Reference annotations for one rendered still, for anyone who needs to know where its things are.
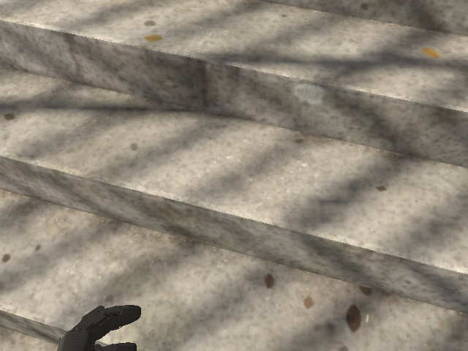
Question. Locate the left robot hand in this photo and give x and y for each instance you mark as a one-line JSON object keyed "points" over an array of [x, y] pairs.
{"points": [[97, 324]]}

